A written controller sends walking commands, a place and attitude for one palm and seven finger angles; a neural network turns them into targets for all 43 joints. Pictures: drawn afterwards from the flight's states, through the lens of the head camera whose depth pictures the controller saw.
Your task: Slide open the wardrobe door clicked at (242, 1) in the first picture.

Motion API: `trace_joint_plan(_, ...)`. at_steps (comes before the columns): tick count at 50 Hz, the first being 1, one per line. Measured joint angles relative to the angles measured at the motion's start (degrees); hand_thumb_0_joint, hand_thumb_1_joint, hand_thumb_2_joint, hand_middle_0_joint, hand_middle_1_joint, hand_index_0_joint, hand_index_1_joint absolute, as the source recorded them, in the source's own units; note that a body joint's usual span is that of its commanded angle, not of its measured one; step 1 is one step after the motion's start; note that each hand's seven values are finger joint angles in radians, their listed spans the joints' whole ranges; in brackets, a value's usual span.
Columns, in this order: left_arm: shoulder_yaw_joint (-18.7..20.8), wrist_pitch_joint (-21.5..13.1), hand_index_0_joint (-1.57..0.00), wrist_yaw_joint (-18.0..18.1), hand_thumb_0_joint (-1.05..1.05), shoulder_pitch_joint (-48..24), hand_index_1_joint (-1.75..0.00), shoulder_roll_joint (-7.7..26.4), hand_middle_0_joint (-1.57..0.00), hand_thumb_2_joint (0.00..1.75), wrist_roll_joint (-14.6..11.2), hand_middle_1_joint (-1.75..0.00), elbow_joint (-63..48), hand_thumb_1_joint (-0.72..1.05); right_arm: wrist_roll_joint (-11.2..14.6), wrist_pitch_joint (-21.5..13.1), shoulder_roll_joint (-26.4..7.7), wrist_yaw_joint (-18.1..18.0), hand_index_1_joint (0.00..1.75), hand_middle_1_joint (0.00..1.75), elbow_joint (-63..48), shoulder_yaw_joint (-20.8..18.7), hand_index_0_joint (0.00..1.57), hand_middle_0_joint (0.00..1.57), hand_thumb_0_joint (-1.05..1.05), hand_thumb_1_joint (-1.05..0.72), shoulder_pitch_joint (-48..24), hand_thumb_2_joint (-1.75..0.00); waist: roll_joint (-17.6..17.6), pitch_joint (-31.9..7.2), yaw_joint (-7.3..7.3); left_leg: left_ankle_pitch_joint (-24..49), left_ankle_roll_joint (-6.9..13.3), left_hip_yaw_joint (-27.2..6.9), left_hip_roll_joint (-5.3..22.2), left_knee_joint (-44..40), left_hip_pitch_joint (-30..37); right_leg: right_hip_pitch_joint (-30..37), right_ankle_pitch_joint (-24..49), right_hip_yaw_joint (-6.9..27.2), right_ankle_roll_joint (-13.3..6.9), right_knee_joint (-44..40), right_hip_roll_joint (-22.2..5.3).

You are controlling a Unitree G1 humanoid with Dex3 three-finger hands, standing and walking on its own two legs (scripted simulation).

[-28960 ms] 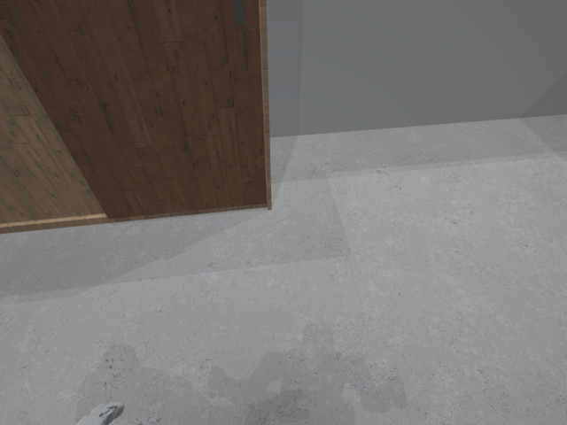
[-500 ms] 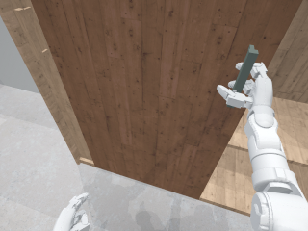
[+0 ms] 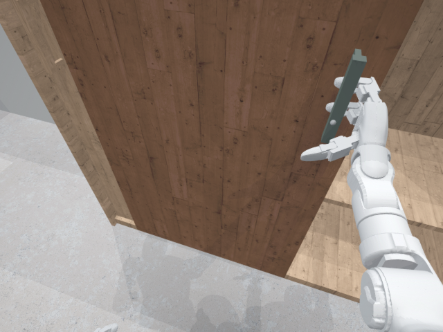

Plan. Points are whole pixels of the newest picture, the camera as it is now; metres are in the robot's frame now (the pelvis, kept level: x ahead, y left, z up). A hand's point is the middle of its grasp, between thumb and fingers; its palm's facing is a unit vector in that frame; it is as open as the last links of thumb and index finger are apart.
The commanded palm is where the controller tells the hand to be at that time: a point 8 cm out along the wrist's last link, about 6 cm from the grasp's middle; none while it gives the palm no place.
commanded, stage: slip the hand off the handle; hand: right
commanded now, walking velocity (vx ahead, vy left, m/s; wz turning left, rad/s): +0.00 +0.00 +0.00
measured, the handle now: (341, 99) +0.50 -0.15 +0.20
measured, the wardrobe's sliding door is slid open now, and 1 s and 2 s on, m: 0.55 0.55 0.55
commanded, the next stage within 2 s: draw the hand back to the body in 1.96 s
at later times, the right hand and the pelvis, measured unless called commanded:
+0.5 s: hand (343, 121) +0.45 -0.15 +0.19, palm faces +0.07 +0.99 -0.10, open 14.7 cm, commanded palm +0.42 -0.25 +0.18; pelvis +0.01 +0.00 +0.01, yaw +1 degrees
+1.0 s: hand (344, 121) +0.45 -0.15 +0.19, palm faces +0.07 +0.99 -0.09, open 14.7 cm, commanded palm +0.42 -0.25 +0.18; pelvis +0.02 +0.01 +0.01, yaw +1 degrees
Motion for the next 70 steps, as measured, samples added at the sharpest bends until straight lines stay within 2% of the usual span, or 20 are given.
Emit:
trace_joint_plan(13, -1.2, 2.0, -0.2, 1.8, 0.01, -3.8, -0.3, 0.1, -0.21, 0.89, -0.2, -0.3, -4.7, 0.9, 0.6, 1.3, -0.6, 3.5, 1.16, 1.18, -3.0, -1.2, 0.25, 0.45, -0.01, 0.55, 1.8, -0.19, 0.7, -0.1, -0.41, 0.0, -0.2, -0.6, -0.2, -0.8, 1.0, 0.9, -0.7, -0.5, -0.2, 0.0, -0.3)
trace_joint_plan(21, -1.5, 4.8, -0.2, 3.7, 0.01, -3.7, -0.3, 0.4, -0.21, 0.89, -0.9, -0.3, -5.1, 0.9, 2.5, 3.2, -2.5, 6.0, 1.15, 1.17, -6.5, -1.4, 0.25, 0.53, -0.01, 0.55, 3.9, -0.19, 1.1, 0.3, -0.55, 0.6, 0.0, -1.0, -0.8, -2.7, 2.6, 2.2, -0.7, -0.7, 0.1, -1.0, -0.9)
trace_joint_plan(28, -1.4, 6.2, -0.2, 4.3, 0.01, -3.1, -0.3, 0.5, -0.21, 0.89, -1.2, -0.3, -5.1, 0.9, 4.0, 4.7, -3.2, 6.8, 1.15, 1.16, -8.9, -2.1, 0.25, 0.57, -0.01, 0.55, 5.7, -0.19, 0.7, 0.3, -0.47, 1.0, 0.2, -1.1, -1.0, -3.8, 3.3, 2.9, -0.7, -0.8, 0.3, -1.7, -1.2)
trace_joint_plan(37, -1.5, 7.2, -0.2, 4.5, 0.01, -2.9, -0.3, 0.4, -0.21, 0.89, -1.3, -0.3, -4.8, 0.9, 4.5, 5.1, -3.9, 7.7, 1.15, 1.15, -9.1, -2.7, 0.25, 0.59, -0.01, 0.55, 6.2, -0.19, 0.4, -0.1, -0.5, 0.8, 0.5, -0.9, -1.2, -3.9, 3.2, 2.7, -0.8, -0.5, 0.6, -1.7, -1.3)
trace_joint_plan(62, -1.1, 8.0, -0.2, 4.7, 0.01, -3.2, -0.3, 0.6, -0.21, 0.89, -1.7, -0.3, -5.6, 0.9, 5.4, 4.8, -4.5, 9.9, 1.15, 1.15, -10.0, -4.5, 0.25, 0.6, -0.01, 0.55, 8.6, -0.19, 0.3, -1.1, -0.75, 0.3, 1.0, -1.2, -1.5, -4.0, 3.5, 3.2, -1.5, -0.8, 1.1, -1.9, -1.6)
trace_joint_plan(66, -0.9, 8.2, -0.2, 4.5, 0.01, -3.1, -0.3, 0.5, -0.21, 0.89, -1.8, -0.3, -6.0, 0.9, 5.7, 5.5, -4.5, 8.7, 1.15, 1.15, -11.4, -6.4, 0.26, 0.56, -0.01, 0.55, 10.9, -0.19, 0.1, -1.3, -0.95, 0.3, 0.9, -1.7, -1.5, -4.2, 3.8, 3.8, -1.5, -1.3, 1.0, -2.3, -1.7)
trace_joint_plan(70, -0.5, 8.0, -0.2, 4.1, 0.01, -2.4, -0.3, 0.4, -0.21, 0.9, -2.0, -0.3, -6.8, 0.9, 6.1, 6.2, -5.6, 7.8, 1.16, 1.15, -15.0, -9.8, 0.27, 0.45, -0.01, 0.55, 16.7, -0.2, 0.0, -1.6, -1.64, 0.3, 0.9, -2.2, -1.4, -4.6, 4.5, 4.6, -1.7, -1.7, 1.0, -2.8, -1.7)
